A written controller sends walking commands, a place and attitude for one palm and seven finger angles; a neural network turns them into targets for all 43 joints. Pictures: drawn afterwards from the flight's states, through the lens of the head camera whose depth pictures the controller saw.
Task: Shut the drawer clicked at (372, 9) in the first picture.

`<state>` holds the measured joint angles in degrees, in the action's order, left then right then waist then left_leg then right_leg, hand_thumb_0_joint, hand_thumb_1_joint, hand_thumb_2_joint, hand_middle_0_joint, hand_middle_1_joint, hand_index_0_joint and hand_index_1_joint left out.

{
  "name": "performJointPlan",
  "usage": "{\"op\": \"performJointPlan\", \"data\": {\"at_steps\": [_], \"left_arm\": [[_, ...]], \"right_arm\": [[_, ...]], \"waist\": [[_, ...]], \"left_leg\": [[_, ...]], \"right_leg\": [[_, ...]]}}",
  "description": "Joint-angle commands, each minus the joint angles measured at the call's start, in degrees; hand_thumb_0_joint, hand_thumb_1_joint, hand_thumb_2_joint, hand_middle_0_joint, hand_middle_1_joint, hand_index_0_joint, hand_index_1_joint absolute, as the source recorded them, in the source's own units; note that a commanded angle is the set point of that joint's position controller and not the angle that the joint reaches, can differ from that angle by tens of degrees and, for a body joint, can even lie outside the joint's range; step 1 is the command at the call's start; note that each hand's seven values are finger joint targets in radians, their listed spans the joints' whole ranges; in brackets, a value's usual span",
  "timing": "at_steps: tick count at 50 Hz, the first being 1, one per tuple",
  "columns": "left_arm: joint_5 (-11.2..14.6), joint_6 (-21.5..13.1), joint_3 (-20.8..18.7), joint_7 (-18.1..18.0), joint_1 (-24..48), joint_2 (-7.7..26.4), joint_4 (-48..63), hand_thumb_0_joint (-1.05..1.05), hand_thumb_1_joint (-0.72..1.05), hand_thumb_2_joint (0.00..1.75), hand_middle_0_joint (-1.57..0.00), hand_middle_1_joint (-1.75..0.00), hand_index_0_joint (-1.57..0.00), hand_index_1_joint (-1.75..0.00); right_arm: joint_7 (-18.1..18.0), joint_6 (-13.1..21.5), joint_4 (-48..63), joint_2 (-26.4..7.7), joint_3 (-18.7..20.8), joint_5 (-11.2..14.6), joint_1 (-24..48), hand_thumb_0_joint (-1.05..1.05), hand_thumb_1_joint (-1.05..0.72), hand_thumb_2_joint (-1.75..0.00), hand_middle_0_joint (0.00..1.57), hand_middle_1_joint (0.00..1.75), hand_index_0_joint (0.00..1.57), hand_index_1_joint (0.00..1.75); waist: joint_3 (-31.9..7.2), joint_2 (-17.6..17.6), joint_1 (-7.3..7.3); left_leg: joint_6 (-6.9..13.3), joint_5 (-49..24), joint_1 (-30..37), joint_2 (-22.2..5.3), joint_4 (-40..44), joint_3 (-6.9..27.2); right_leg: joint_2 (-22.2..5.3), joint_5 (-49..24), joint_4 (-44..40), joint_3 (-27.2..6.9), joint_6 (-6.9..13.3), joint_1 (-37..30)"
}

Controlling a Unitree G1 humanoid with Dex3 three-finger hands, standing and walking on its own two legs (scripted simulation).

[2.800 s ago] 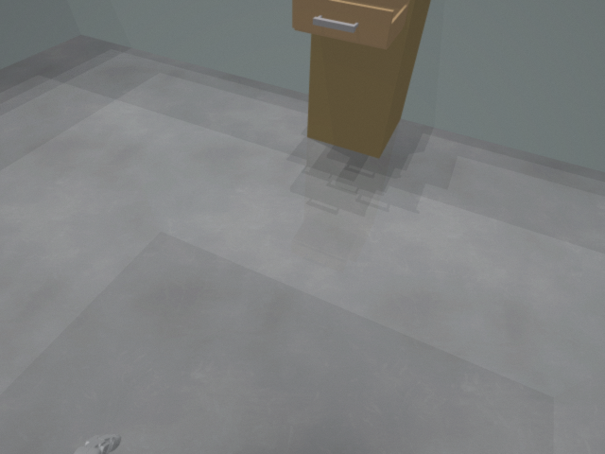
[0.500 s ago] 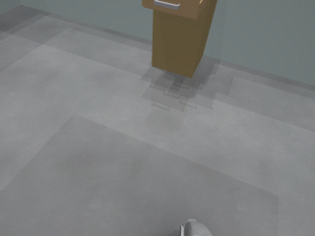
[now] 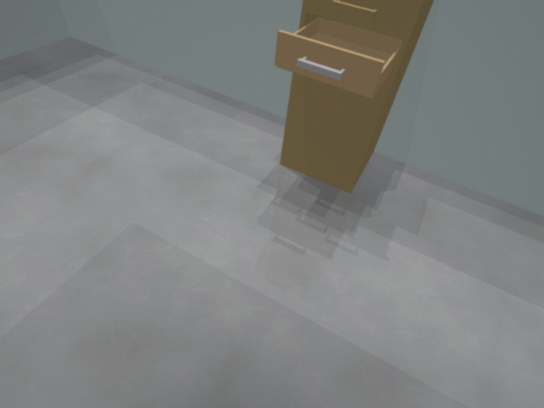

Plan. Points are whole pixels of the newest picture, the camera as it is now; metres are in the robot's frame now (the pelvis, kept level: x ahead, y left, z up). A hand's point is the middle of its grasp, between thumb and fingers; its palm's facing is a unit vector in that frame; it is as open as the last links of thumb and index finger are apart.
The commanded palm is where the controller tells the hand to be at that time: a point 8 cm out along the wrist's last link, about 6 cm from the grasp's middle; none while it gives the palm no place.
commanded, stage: walk to a spot facing it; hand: left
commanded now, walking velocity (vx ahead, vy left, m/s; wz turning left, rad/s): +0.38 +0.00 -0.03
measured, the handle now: (321, 66) +1.17 -0.10 -0.01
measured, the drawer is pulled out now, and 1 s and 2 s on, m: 0.25 0.25 0.25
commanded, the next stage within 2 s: turn to face it in 0.82 s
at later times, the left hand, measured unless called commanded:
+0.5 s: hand (212, 307) +0.33 +0.13 -0.15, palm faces -0.02 -0.98 -0.21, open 7.3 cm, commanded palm none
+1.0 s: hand (203, 298) +0.36 +0.15 -0.18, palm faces +0.17 -0.98 -0.14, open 7.4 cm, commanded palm none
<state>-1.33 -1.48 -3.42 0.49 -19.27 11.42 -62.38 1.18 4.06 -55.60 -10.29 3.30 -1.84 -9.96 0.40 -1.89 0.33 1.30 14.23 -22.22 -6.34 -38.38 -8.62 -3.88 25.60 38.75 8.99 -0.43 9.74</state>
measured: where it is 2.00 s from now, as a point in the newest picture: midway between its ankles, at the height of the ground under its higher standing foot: (263, 343)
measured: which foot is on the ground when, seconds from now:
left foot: down 0.00-0.42, up 0.44-0.88, down 0.90-1.00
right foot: up 0.00-0.40, down 0.42-0.90, up 0.92-1.00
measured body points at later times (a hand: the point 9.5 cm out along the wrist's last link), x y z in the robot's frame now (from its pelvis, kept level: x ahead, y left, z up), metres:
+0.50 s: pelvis +0.23 -0.05 +0.00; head +0.25 -0.07 +0.45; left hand +0.33 +0.18 -0.14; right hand +0.13 -0.26 -0.16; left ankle +0.10 +0.09 -0.64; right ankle +0.30 -0.14 -0.72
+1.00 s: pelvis +0.43 -0.01 +0.00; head +0.45 +0.02 +0.45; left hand +0.36 +0.21 -0.17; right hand +0.56 -0.23 -0.13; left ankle +0.51 +0.08 -0.72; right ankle +0.35 -0.14 -0.65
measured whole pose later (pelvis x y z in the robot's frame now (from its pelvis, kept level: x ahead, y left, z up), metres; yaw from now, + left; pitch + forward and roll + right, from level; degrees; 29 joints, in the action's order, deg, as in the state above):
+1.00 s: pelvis +0.43 -0.01 +0.00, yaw +4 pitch -3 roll -1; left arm -0.9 -1.2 -2.3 -0.2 -21.5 9.6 -64.8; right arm 0.2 3.3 -56.6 -9.4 1.9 -1.5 -7.6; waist 4.4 -2.3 2.2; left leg 4.2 12.6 -21.3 -2.9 -36.4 -9.8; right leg -5.6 27.5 64.6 5.8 -0.2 17.4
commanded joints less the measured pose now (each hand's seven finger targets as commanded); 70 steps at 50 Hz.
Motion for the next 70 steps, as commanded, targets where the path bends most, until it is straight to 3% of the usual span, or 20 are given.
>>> {"op": "performJointPlan", "data": {"at_steps": [1,6,16,19,20,21,22,25,28,39,43,44,45,46,52,64,65,66,67,70], "left_arm": [[-0.21,-1.91,-0.59,0.01,7.61,3.51,8.13,0.00,0.90,0.90,-0.20,-0.30,-0.20,-0.30],[-0.50,-0.54,-0.43,1.02,2.70,1.33,4.64,0.00,0.90,0.90,-0.20,-0.30,-0.20,-0.30],[-0.20,-0.66,-0.34,1.40,12.98,0.50,7.57,0.00,0.90,0.90,-0.20,-0.30,-0.20,-0.30],[-0.61,-1.68,-1.49,1.15,-1.30,3.84,2.89,0.00,0.90,0.90,-0.20,-0.30,-0.20,-0.30],[-0.91,-2.32,-2.73,0.50,-10.73,8.89,0.17,0.00,0.90,0.90,-0.20,-0.30,-0.20,-0.30],[-0.54,-2.52,-4.21,-0.21,-16.81,15.50,-1.12,0.00,0.90,0.90,-0.20,-0.30,-0.20,-0.30],[0.48,-2.15,-4.03,-0.47,-14.09,15.85,-0.64,0.00,0.90,0.90,-0.20,-0.30,-0.20,-0.30],[0.15,-2.49,-1.51,-1.11,0.20,6.61,2.99,0.00,0.90,0.90,-0.20,-0.30,-0.20,-0.30],[-0.29,-3.33,-0.36,-1.29,1.42,3.56,2.73,0.00,0.90,0.90,-0.20,-0.30,-0.20,-0.30],[-0.25,-3.85,-0.14,-1.32,-4.13,5.85,0.00,0.00,0.90,0.90,-0.20,-0.30,-0.20,-0.30],[-0.02,-3.08,-0.56,-1.38,-3.72,7.02,0.07,0.00,0.90,0.90,-0.20,-0.30,-0.20,-0.30],[0.27,-2.84,-0.37,-1.11,-4.62,5.62,0.77,0.00,0.90,0.90,-0.20,-0.30,-0.20,-0.30],[0.90,-2.66,0.24,-0.52,-6.20,2.33,2.43,0.00,0.90,0.90,-0.20,-0.30,-0.20,-0.30],[0.43,-2.79,0.40,-0.84,-2.85,3.40,4.63,0.00,0.90,0.90,-0.20,-0.30,-0.20,-0.30],[0.17,0.71,0.86,-1.05,-6.05,-1.32,0.31,0.00,0.90,0.90,-0.20,-0.30,-0.20,-0.30],[-0.17,2.45,-1.41,-0.17,1.64,1.00,8.20,0.00,0.90,0.90,-0.20,-0.30,-0.20,-0.30],[-0.29,2.03,-1.68,-0.30,-0.21,2.94,8.15,0.00,0.90,0.90,-0.20,-0.30,-0.20,-0.30],[-0.78,1.16,-2.59,-0.80,-1.81,8.57,8.18,0.00,0.90,0.90,-0.20,-0.30,-0.20,-0.30],[0.03,1.04,-3.21,-1.23,-4.79,12.49,7.88,0.00,0.90,0.90,-0.20,-0.30,-0.20,-0.30],[0.32,1.64,-3.18,-2.31,2.28,10.14,9.95,0.00,0.90,0.90,-0.20,-0.30,-0.20,-0.30]], "right_arm": [[-1.99,-0.40,-4.51,-12.12,2.26,-0.09,-20.45,0.00,-0.90,-0.90,0.20,0.30,0.20,0.30],[-2.41,1.59,-3.25,-5.91,0.50,0.61,-11.18,0.00,-0.90,-0.90,0.20,0.30,0.20,0.30],[-2.16,0.72,-7.87,-6.50,1.03,0.22,-16.11,0.00,-0.90,-0.90,0.20,0.30,0.20,0.30],[-2.14,0.31,-8.17,-7.32,0.89,0.58,-13.94,0.00,-0.90,-0.90,0.20,0.30,0.20,0.30],[-1.53,0.40,-7.67,-5.75,0.70,1.18,-13.79,0.00,-0.90,-0.90,0.20,0.30,0.20,0.30],[-1.35,0.69,-5.47,-1.61,-0.09,1.75,-15.19,0.00,-0.90,-0.90,0.20,0.30,0.20,0.30],[-1.50,0.21,-4.59,-3.31,0.19,1.78,-11.63,0.00,-0.90,-0.90,0.20,0.30,0.20,0.30],[-1.16,-0.56,-5.13,-1.76,0.62,0.66,-7.87,0.00,-0.90,-0.90,0.20,0.30,0.20,0.30],[-0.77,-2.43,-6.57,0.29,0.29,0.25,-11.95,0.00,-0.90,-0.90,0.20,0.30,0.20,0.30],[1.47,-1.94,0.83,-0.35,-0.07,0.53,3.56,0.00,-0.90,-0.90,0.20,0.30,0.20,0.30],[0.68,-1.24,-1.38,-3.55,0.59,0.10,-6.04,0.00,-0.90,-0.90,0.20,0.30,0.20,0.30],[-0.04,-0.88,-3.08,-7.85,1.59,-0.29,-13.98,0.00,-0.90,-0.90,0.20,0.30,0.20,0.30],[-0.88,-0.78,-3.94,-14.94,3.14,-0.34,-19.15,0.00,-0.90,-0.90,0.20,0.30,0.20,0.30],[-1.29,-1.37,-4.07,-15.51,2.67,0.55,-19.33,0.00,-0.90,-0.90,0.20,0.30,0.20,0.30],[-2.59,0.10,-1.49,-5.60,-0.80,0.74,-3.81,0.00,-0.90,-0.90,0.20,0.30,0.20,0.30],[-2.47,-3.44,-0.01,-9.42,1.83,0.33,-1.91,0.00,-0.90,-0.90,0.20,0.30,0.20,0.30],[-2.23,-3.65,0.55,-8.87,1.81,0.59,-1.62,0.00,-0.90,-0.90,0.20,0.30,0.20,0.30],[-1.92,-3.79,1.87,-5.81,1.19,0.94,-2.48,0.00,-0.90,-0.90,0.20,0.30,0.20,0.30],[-2.01,-4.18,4.26,-4.11,0.55,1.09,0.37,0.00,-0.90,-0.90,0.20,0.30,0.20,0.30],[-2.67,-5.22,3.92,-6.12,1.01,1.08,1.26,0.00,-0.90,-0.90,0.20,0.30,0.20,0.30]], "waist": [[3.22,15.63,-7.17],[2.36,7.90,-0.74],[5.80,8.64,-2.26],[-0.56,4.50,4.95],[-6.03,-4.41,9.09],[-10.82,-17.68,9.13],[-8.96,-12.72,8.68],[2.09,-1.03,2.26],[2.83,-3.96,-1.39],[6.68,-3.08,1.25],[2.77,-0.27,-3.73],[-2.99,7.34,-6.75],[-7.85,22.58,-6.91],[-7.42,16.62,-7.02],[-1.66,6.91,1.18],[0.40,7.53,0.70],[0.39,4.71,1.92],[-0.87,-10.01,2.58],[-1.48,-15.44,4.43],[-2.76,-6.67,2.20]], "left_leg": [[9.17,17.15,22.07,-20.87,28.10,36.09],[5.94,-7.04,16.68,-12.09,27.30,11.01],[5.83,-16.17,20.15,-11.00,24.94,2.95],[3.09,-24.65,15.00,-7.17,5.87,-0.86],[1.19,-14.68,4.88,-3.51,-9.90,-2.75],[-0.94,16.97,-10.92,4.67,-29.32,-1.14],[0.23,18.26,-14.40,2.63,-38.46,6.46],[-0.18,3.78,-13.57,-3.49,-37.45,9.14],[-1.80,0.65,-9.60,-3.63,-30.04,7.24],[-0.78,-4.50,-8.53,-0.87,-1.98,2.06],[1.23,-4.39,10.01,3.57,6.53,-0.95],[3.60,-6.89,22.82,-0.64,10.51,6.30],[9.52,-12.12,32.33,-14.97,16.63,27.73],[12.70,-11.32,29.52,-19.17,20.62,32.12],[6.33,-18.78,7.25,-12.65,24.21,7.24],[3.61,-8.51,8.68,-14.59,13.34,-0.67],[0.85,-6.44,5.55,-12.22,6.93,-3.44],[-3.46,5.91,-4.75,-5.97,-6.42,-7.74],[-5.51,22.69,-11.28,0.06,-17.87,-2.96],[-5.29,14.81,-11.80,-1.20,-27.91,7.20]], "right_leg": [[-0.52,2.48,35.16,-7.24,1.70,35.10],[-4.80,-10.62,27.96,-7.20,-0.56,27.73],[-1.79,-15.11,-1.48,-1.11,0.83,19.46],[2.53,-15.77,-8.06,1.29,3.06,-2.70],[-5.43,-12.14,-10.96,-8.21,5.23,-15.74],[-21.77,-10.39,-19.70,-34.60,11.52,-25.31],[-24.60,-0.16,-25.46,-40.14,13.78,-19.91],[-18.81,-0.23,-27.64,-23.61,9.56,-0.01],[-14.97,-9.60,-29.00,-11.72,7.72,6.15],[-14.97,-23.63,-27.22,-2.57,7.22,-3.97],[-12.69,-35.90,-9.72,3.18,4.91,-1.66],[-8.51,-30.15,4.68,5.24,2.43,5.39],[-0.10,0.62,22.90,5.65,-0.77,19.30],[0.43,9.80,31.15,-1.29,0.45,23.14],[-3.60,-4.00,25.84,-6.97,-0.40,14.62],[0.89,-10.40,-3.22,-1.75,-0.69,6.28],[-0.04,-16.44,-9.32,-3.56,0.10,1.77],[-10.53,-28.43,-16.39,-19.78,4.49,-5.69],[-20.47,-43.05,-20.50,-30.79,11.71,-5.78],[-15.81,-32.12,-20.96,-28.12,13.63,-2.39]]}}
